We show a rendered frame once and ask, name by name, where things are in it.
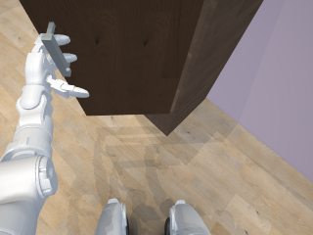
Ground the robot right thigh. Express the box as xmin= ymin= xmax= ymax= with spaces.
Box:
xmin=169 ymin=204 xmax=211 ymax=235

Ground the robot left forearm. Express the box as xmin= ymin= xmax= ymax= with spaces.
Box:
xmin=0 ymin=84 xmax=54 ymax=163

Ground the robot right shin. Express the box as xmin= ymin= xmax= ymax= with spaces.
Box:
xmin=169 ymin=200 xmax=186 ymax=235

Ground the left robot hand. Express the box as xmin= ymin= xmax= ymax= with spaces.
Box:
xmin=24 ymin=33 xmax=90 ymax=99

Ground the handle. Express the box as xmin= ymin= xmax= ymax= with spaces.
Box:
xmin=41 ymin=22 xmax=71 ymax=77

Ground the left robot upper arm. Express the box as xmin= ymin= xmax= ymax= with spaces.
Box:
xmin=0 ymin=155 xmax=59 ymax=235

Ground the cupboard door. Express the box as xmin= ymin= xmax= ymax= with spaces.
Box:
xmin=19 ymin=0 xmax=204 ymax=117

